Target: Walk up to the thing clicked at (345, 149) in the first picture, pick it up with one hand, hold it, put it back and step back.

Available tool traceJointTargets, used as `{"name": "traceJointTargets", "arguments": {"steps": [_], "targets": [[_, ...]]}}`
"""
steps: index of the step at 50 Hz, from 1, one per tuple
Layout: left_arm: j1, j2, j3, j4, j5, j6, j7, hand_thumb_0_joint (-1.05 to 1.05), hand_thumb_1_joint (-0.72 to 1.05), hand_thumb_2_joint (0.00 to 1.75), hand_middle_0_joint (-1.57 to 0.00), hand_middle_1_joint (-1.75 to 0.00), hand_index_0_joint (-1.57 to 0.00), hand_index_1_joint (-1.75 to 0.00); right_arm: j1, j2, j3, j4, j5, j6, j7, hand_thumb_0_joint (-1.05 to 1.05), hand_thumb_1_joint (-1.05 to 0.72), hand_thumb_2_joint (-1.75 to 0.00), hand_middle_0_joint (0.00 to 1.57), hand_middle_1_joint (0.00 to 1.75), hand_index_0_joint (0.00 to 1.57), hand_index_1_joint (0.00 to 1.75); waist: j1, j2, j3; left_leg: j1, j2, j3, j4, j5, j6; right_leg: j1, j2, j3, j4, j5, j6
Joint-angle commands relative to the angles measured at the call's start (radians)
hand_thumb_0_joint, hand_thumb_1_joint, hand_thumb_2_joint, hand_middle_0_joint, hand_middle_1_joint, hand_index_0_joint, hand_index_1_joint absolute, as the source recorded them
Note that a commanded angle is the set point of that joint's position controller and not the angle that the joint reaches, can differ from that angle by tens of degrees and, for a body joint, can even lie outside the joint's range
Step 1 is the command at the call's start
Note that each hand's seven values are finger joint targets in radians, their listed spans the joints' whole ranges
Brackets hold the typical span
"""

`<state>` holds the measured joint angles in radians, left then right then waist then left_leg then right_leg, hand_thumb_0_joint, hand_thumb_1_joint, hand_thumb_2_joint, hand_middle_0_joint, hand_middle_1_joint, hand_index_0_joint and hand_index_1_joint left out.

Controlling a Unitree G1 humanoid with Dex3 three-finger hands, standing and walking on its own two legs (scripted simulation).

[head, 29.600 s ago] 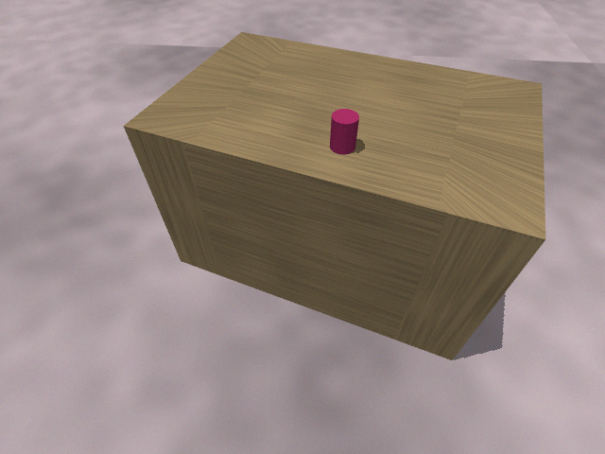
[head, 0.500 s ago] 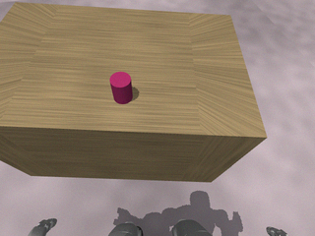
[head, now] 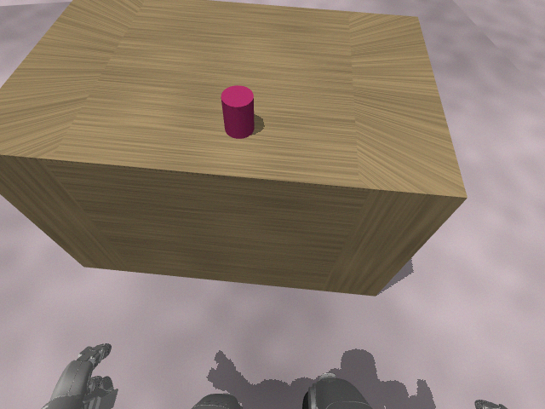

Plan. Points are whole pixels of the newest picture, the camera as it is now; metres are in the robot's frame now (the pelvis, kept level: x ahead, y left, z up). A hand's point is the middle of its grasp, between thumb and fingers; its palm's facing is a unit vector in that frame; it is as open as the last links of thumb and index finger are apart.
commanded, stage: step back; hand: left
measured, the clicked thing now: (238, 112) +0.68 +0.12 -0.06
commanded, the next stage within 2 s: none
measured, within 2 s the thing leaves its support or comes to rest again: neither
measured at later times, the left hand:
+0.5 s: hand out of the picture -0.07 +0.21 -0.13, palm faces -0.06 -0.91 -0.41, open 7.4 cm
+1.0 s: hand out of the picture -0.22 +0.21 -0.14, palm faces -0.01 -0.92 -0.38, open 7.4 cm
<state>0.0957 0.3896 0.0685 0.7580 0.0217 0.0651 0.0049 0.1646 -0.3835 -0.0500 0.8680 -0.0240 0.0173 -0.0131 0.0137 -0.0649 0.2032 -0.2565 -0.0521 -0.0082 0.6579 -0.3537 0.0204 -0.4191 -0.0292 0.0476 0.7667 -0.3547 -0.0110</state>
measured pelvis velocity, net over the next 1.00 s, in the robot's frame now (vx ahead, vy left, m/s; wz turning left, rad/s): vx -0.32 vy -0.06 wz -0.02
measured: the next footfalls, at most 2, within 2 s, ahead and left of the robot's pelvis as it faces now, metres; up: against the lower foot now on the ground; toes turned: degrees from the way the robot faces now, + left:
right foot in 0.34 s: -0.11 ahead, -0.17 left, +0.00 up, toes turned -2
left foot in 0.72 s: -0.20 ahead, +0.06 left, +0.00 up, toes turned +1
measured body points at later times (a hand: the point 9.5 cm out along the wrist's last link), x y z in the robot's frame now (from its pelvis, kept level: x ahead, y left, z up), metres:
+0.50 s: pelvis -0.15 -0.05 +0.01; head -0.10 -0.08 +0.45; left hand -0.06 +0.26 -0.10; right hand -0.05 -0.38 -0.11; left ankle -0.10 +0.10 -0.65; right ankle -0.15 -0.17 -0.72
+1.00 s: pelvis -0.32 -0.06 +0.01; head -0.26 -0.04 +0.45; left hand -0.22 +0.26 -0.12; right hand -0.19 -0.37 -0.09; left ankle -0.24 +0.06 -0.72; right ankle -0.36 -0.20 -0.67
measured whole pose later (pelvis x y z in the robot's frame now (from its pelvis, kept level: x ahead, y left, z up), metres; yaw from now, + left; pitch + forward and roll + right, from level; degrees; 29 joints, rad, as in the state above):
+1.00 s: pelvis -0.32 -0.06 +0.01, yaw -1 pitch -2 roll -1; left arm 0.17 0.40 0.08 0.85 0.02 0.06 0.01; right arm 0.11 -0.37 -0.04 0.83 -0.04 0.03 -0.01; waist 0.02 -0.02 0.17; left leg -0.36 0.04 0.02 0.60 -0.20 0.02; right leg -0.34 0.05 0.09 1.00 -0.52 0.03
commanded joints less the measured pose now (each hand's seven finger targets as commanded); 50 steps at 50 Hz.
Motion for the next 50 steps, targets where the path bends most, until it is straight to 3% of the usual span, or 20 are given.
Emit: {"name": "traceJointTargets", "arguments": {"steps": [1, 4, 10, 14, 16, 17, 18, 19, 20, 23, 29, 32, 35, 36, 37, 38, 40, 42, 47, 50], "targets": [[-0.013, 0.194, 0.070, -0.076, -0.002, -0.011, 0.028, 0.00, 0.90, 0.90, -0.20, -0.30, -0.20, -0.30, -0.013, -0.322, -0.081, -0.092, -0.008, -0.033, -0.014, 0.00, -0.90, -0.90, 0.20, 0.30, 0.20, 0.30, -0.028, 0.157, -0.212, -0.015, 0.411, -0.401, -0.283, 0.535, 0.247, -0.056, 0.136, 0.196, 0.465, -0.252, -0.021], [0.097, 0.194, 0.079, -0.032, -0.012, -0.014, 0.018, 0.00, 0.90, 0.90, -0.20, -0.30, -0.20, -0.30, -0.053, -0.247, -0.064, -0.105, -0.007, -0.034, -0.025, 0.00, -0.90, -0.90, 0.20, 0.30, 0.20, 0.30, 0.022, 0.184, -0.202, 0.067, 0.304, -0.229, -0.213, 0.580, 0.191, -0.106, 0.131, 0.159, 0.518, -0.137, 0.001], [0.075, 0.171, 0.072, -0.043, -0.001, -0.022, 0.006, 0.00, 0.90, 0.90, -0.20, -0.30, -0.20, -0.30, 0.019, -0.251, -0.071, -0.118, -0.004, -0.028, -0.027, 0.00, -0.90, -0.90, 0.20, 0.30, 0.20, 0.30, -0.047, 0.220, -0.245, 0.195, 0.315, -0.204, -0.179, 0.567, 0.238, -0.080, 0.100, 0.090, 0.287, -0.161, 0.056], [0.150, 0.166, 0.070, -0.002, -0.003, -0.027, -0.003, 0.00, 0.90, 0.90, -0.20, -0.30, -0.20, -0.30, -0.026, -0.288, -0.080, -0.141, -0.008, -0.011, -0.021, 0.00, -0.90, -0.90, 0.20, 0.30, 0.20, 0.30, -0.022, 0.305, -0.287, 0.109, 0.314, -0.202, -0.161, 0.441, 0.195, 0.107, 0.042, 0.001, -0.041, -0.119, 0.025], [0.243, 0.161, 0.075, 0.052, 0.001, -0.033, -0.008, 0.00, 0.90, 0.90, -0.20, -0.30, -0.20, -0.30, -0.059, -0.296, -0.079, -0.146, 0.000, 0.004, -0.017, 0.00, -0.90, -0.90, 0.20, 0.30, 0.20, 0.30, 0.025, 0.281, -0.309, -0.007, 0.265, -0.151, -0.114, 0.347, 0.147, 0.268, 0.057, -0.071, -0.271, 0.061, -0.001], [0.262, 0.180, 0.081, 0.066, 0.012, -0.036, -0.005, 0.00, 0.90, 0.90, -0.20, -0.30, -0.20, -0.30, -0.061, -0.262, -0.067, -0.144, 0.008, 0.010, -0.016, 0.00, -0.90, -0.90, 0.20, 0.30, 0.20, 0.30, 0.030, 0.239, -0.285, -0.106, 0.230, -0.148, -0.059, 0.241, 0.095, 0.317, 0.035, -0.027, -0.336, 0.089, -0.015], [0.236, 0.254, 0.100, 0.049, 0.029, -0.044, -0.006, 0.00, 0.90, 0.90, -0.20, -0.30, -0.20, -0.30, -0.039, -0.197, -0.050, -0.152, 0.017, 0.013, -0.015, 0.00, -0.90, -0.90, 0.20, 0.30, 0.20, 0.30, 0.017, 0.023, -0.240, -0.294, 0.093, -0.125, 0.100, 0.019, 0.030, 0.335, -0.120, 0.250, -0.411, 0.004, -0.060], [0.153, 0.379, 0.125, 0.002, 0.023, -0.037, -0.004, 0.00, 0.90, 0.90, -0.20, -0.30, -0.20, -0.30, -0.098, -0.178, -0.052, -0.178, 0.024, 0.008, -0.033, 0.00, -0.90, -0.90, 0.20, 0.30, 0.20, 0.30, 0.062, -0.244, -0.202, -0.317, -0.051, -0.068, 0.331, -0.257, -0.022, 0.121, -0.352, 0.496, -0.474, 0.102, -0.244], [0.100, 0.380, 0.118, -0.030, 0.025, -0.043, 0.001, 0.00, 0.90, 0.90, -0.20, -0.30, -0.20, -0.30, -0.103, -0.223, -0.069, -0.163, 0.020, 0.010, -0.040, 0.00, -0.90, -0.90, 0.20, 0.30, 0.20, 0.30, 0.052, -0.206, -0.138, -0.264, -0.005, -0.172, 0.503, -0.280, -0.033, -0.031, -0.415, 0.561, -0.500, 0.126, -0.303], [-0.042, 0.241, 0.082, -0.047, 0.023, -0.051, 0.014, 0.00, 0.90, 0.90, -0.20, -0.30, -0.20, -0.30, 0.021, -0.206, -0.053, -0.094, 0.031, 0.002, -0.032, 0.00, -0.90, -0.90, 0.20, 0.30, 0.20, 0.30, -0.047, -0.078, -0.155, -0.243, -0.059, -0.154, 0.562, -0.131, -0.020, 0.070, -0.194, 0.171, -0.326, 0.398, -0.175], [0.104, 0.221, 0.077, -0.048, 0.022, -0.043, 0.033, 0.00, 0.90, 0.90, -0.20, -0.30, -0.20, -0.30, -0.009, -0.179, -0.041, -0.105, 0.009, -0.007, -0.031, 0.00, -0.90, -0.90, 0.20, 0.30, 0.20, 0.30, 0.055, -0.117, -0.216, -0.282, -0.019, -0.079, 0.326, -0.200, -0.046, 0.355, -0.232, 0.180, -0.250, 0.614, -0.216], [0.083, 0.227, 0.075, -0.064, 0.010, -0.038, 0.037, 0.00, 0.90, 0.90, -0.20, -0.30, -0.20, -0.30, 0.043, -0.178, -0.044, -0.089, 0.004, -0.009, -0.026, 0.00, -0.90, -0.90, 0.20, 0.30, 0.20, 0.30, 0.037, -0.127, -0.264, -0.193, 0.020, -0.040, 0.141, -0.181, -0.029, 0.376, -0.258, 0.198, -0.220, 0.643, -0.211], [-0.001, 0.228, 0.061, -0.082, -0.003, -0.023, 0.028, 0.00, 0.90, 0.90, -0.20, -0.30, -0.20, -0.30, 0.152, -0.180, -0.057, -0.039, 0.002, -0.012, -0.019, 0.00, -0.90, -0.90, 0.20, 0.30, 0.20, 0.30, -0.035, -0.073, -0.299, 0.017, 0.021, 0.028, -0.230, 0.111, 0.002, 0.269, -0.210, 0.134, -0.122, 0.501, -0.143], [0.019, 0.193, 0.046, -0.085, -0.004, -0.017, 0.023, 0.00, 0.90, 0.90, -0.20, -0.30, -0.20, -0.30, 0.136, -0.223, -0.070, -0.042, -0.011, -0.014, -0.020, 0.00, -0.90, -0.90, 0.20, 0.30, 0.20, 0.30, -0.021, 0.022, -0.287, 0.087, 0.117, -0.128, -0.258, 0.209, 0.037, 0.126, -0.152, 0.109, -0.051, 0.339, -0.083], [0.038, 0.149, 0.035, -0.091, -0.011, -0.018, 0.021, 0.00, 0.90, 0.90, -0.20, -0.30, -0.20, -0.30, 0.079, -0.325, -0.090, -0.065, -0.021, -0.012, -0.015, 0.00, -0.90, -0.90, 0.20, 0.30, 0.20, 0.30, -0.009, 0.246, -0.272, 0.150, 0.334, -0.421, -0.291, 0.351, 0.149, -0.088, 0.029, -0.008, 0.123, 0.010, -0.021], [-0.037, 0.195, 0.062, -0.087, -0.007, -0.014, 0.037, 0.00, 0.90, 0.90, -0.20, -0.30, -0.20, -0.30, 0.056, -0.388, -0.098, -0.084, -0.010, -0.010, -0.007, 0.00, -0.90, -0.90, 0.20, 0.30, 0.20, 0.30, -0.063, 0.283, -0.251, -0.046, 0.475, -0.541, -0.321, 0.456, 0.287, -0.020, 0.092, 0.049, 0.330, -0.329, -0.003], [-0.009, 0.196, 0.067, -0.050, -0.009, -0.006, 0.038, 0.00, 0.90, 0.90, -0.20, -0.30, -0.20, -0.30, -0.029, -0.299, -0.075, -0.083, -0.016, -0.016, -0.016, 0.00, -0.90, -0.90, 0.20, 0.30, 0.20, 0.30, -0.010, 0.132, -0.200, -0.071, 0.379, -0.363, -0.283, 0.496, 0.239, -0.039, 0.126, 0.181, 0.506, -0.249, -0.019], [0.076, 0.196, 0.068, -0.003, -0.015, -0.009, 0.033, 0.00, 0.90, 0.90, -0.20, -0.30, -0.20, -0.30, -0.078, -0.252, -0.060, -0.096, -0.016, -0.014, -0.022, 0.00, -0.90, -0.90, 0.20, 0.30, 0.20, 0.30, 0.032, 0.166, -0.179, -0.061, 0.329, -0.252, -0.255, 0.484, 0.210, -0.053, 0.124, 0.141, 0.560, -0.175, -0.004], [0.084, 0.170, 0.053, 0.005, -0.003, -0.029, 0.016, 0.00, 0.90, 0.90, -0.20, -0.30, -0.20, -0.30, -0.037, -0.228, -0.063, -0.100, -0.018, -0.001, -0.016, 0.00, -0.90, -0.90, 0.20, 0.30, 0.20, 0.30, -0.022, 0.224, -0.228, 0.145, 0.305, -0.194, -0.206, 0.448, 0.235, -0.042, 0.072, 0.052, 0.231, -0.178, 0.051], [0.094, 0.160, 0.045, 0.028, -0.003, -0.045, 0.017, 0.00, 0.90, 0.90, -0.20, -0.30, -0.20, -0.30, -0.021, -0.255, -0.066, -0.094, -0.014, 0.019, -0.009, 0.00, -0.90, -0.90, 0.20, 0.30, 0.20, 0.30, -0.036, 0.286, -0.291, 0.180, 0.292, -0.180, -0.146, 0.483, 0.204, 0.071, 0.048, -0.030, -0.078, -0.136, 0.033]]}}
